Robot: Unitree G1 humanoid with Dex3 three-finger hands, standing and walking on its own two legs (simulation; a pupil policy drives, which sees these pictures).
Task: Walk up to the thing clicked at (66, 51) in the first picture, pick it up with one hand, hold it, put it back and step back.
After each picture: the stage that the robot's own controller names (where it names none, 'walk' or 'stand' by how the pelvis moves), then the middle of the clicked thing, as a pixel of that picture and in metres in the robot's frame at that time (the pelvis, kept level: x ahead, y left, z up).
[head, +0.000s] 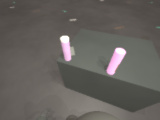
stand; (66, 49) +0.61 +0.26 +0.01
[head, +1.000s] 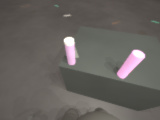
walk; (70, 52) +0.51 +0.18 +0.04
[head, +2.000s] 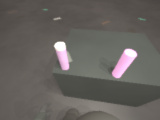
stand; (63, 57) +0.46 +0.24 +0.04
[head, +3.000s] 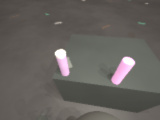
stand; (63, 64) +0.43 +0.24 +0.01
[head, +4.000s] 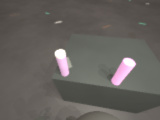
stand; (63, 64) +0.43 +0.24 +0.01
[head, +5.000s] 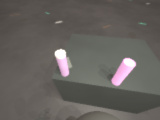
stand; (63, 64) +0.42 +0.24 +0.01
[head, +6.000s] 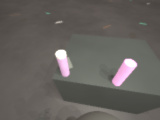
stand; (63, 64) +0.42 +0.23 +0.01
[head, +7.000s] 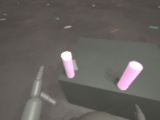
rise first; (68, 66) +0.43 +0.22 +0.01
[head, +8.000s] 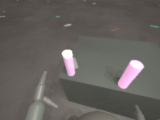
go down; (69, 64) +0.44 +0.22 +0.01
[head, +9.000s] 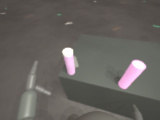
go down; (69, 62) +0.44 +0.21 +0.02
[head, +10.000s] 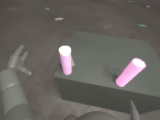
go down; (66, 62) +0.43 +0.20 +0.04
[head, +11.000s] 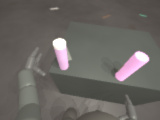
close in; (62, 56) +0.44 +0.20 +0.06
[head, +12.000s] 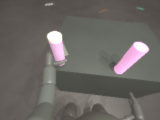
close; (58, 51) +0.45 +0.21 +0.09
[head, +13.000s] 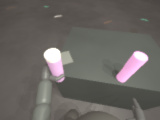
lift; (56, 68) +0.32 +0.22 +0.11
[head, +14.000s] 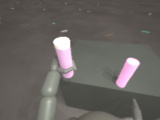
lift; (65, 60) +0.32 +0.17 +0.21
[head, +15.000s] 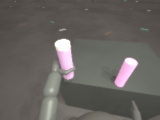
hold; (66, 62) +0.33 +0.16 +0.19
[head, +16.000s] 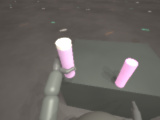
hold; (67, 60) +0.33 +0.16 +0.20
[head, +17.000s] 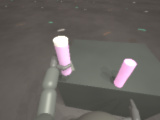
crouch; (64, 58) +0.36 +0.18 +0.19
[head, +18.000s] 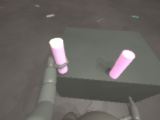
lower; (60, 57) +0.42 +0.20 +0.09
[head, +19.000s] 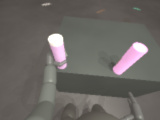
lower; (59, 54) +0.43 +0.20 +0.09
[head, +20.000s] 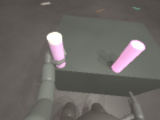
lower; (58, 53) +0.44 +0.20 +0.09
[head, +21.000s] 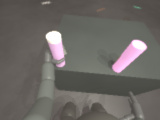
lower; (57, 52) +0.44 +0.20 +0.09
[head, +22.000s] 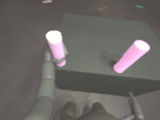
lower; (58, 51) +0.44 +0.20 +0.09
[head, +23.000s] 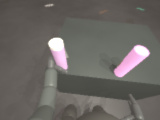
withdraw; (60, 57) +0.41 +0.19 +0.08
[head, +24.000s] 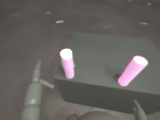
sink last; (68, 65) +0.40 +0.18 +0.06
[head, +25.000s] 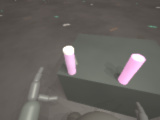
stand; (70, 62) +0.43 +0.20 +0.06
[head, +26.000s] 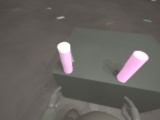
stand; (66, 60) +0.42 +0.20 +0.08
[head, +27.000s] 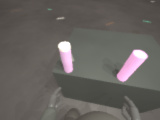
stand; (66, 59) +0.43 +0.20 +0.08
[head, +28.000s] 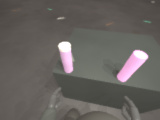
stand; (66, 59) +0.42 +0.20 +0.08
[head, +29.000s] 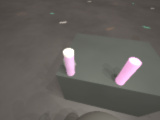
stand; (69, 63) +0.43 +0.19 +0.03
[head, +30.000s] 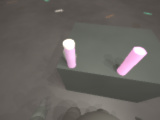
walk; (70, 55) +0.46 +0.17 +0.04
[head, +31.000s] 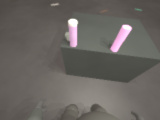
walk; (73, 34) +0.69 +0.21 +0.03
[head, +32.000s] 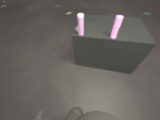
stand; (80, 25) +1.02 +0.22 +0.03
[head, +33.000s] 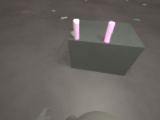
stand; (76, 30) +1.03 +0.23 +0.01
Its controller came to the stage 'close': yes
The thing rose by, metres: 0.21
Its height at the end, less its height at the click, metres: +0.00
